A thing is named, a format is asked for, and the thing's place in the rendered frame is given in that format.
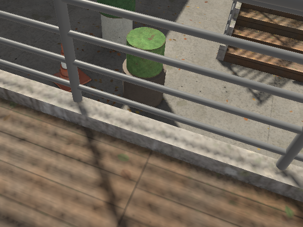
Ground stairs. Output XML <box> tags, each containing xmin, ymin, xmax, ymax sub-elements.
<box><xmin>223</xmin><ymin>3</ymin><xmax>303</xmax><ymax>82</ymax></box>

